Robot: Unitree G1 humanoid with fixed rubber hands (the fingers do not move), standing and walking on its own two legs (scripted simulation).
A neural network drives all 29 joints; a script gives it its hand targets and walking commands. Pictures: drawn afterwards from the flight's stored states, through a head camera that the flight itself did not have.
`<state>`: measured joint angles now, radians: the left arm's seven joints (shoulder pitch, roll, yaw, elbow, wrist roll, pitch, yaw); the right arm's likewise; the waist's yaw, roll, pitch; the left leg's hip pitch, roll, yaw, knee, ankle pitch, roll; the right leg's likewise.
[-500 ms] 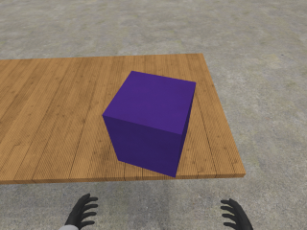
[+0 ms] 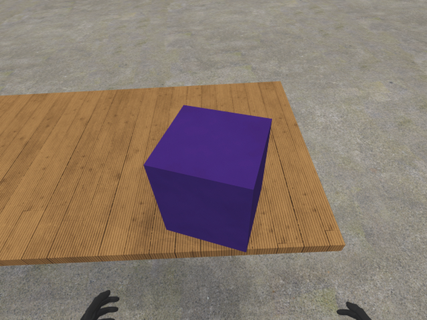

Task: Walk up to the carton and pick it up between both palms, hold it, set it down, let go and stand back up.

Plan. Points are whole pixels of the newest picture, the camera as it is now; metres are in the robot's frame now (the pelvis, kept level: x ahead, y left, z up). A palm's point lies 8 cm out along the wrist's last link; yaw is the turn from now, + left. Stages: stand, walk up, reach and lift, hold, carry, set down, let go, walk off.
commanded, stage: stand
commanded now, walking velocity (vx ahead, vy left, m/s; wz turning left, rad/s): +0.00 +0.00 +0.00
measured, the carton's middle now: (214, 178) +0.42 +0.02 +0.00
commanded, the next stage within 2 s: none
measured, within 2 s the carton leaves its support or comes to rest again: neither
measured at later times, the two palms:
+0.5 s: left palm out of the picture +0.02 +0.29 -0.10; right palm out of the picture +0.02 -0.27 -0.13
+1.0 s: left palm out of the picture -0.04 +0.28 -0.11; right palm out of the picture -0.03 -0.30 -0.13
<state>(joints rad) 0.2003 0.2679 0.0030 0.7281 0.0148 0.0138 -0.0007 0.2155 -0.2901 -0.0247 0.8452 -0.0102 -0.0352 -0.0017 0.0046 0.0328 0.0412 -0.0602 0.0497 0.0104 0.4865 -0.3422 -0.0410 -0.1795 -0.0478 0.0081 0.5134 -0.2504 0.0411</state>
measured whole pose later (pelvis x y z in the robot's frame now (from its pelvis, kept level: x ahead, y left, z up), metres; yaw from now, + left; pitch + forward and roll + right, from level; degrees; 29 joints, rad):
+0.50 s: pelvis -0.04 +0.01 +0.00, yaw +0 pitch -7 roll +1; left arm 0.24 0.30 -0.01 0.96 0.00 -0.01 0.01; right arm 0.22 -0.31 -0.02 1.03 -0.01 -0.01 0.02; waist 0.00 0.03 0.06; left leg -0.05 0.02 0.01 0.42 -0.25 -0.03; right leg -0.17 -0.08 0.02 0.45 -0.16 0.05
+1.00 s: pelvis -0.07 -0.01 +0.00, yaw +0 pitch -5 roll +1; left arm 0.27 0.32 0.02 0.99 0.02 0.00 0.00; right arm 0.24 -0.33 -0.05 1.01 -0.02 0.01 0.03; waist 0.01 0.03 0.07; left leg -0.15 0.04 0.01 0.46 -0.23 -0.04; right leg -0.26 -0.05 0.02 0.48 -0.13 0.02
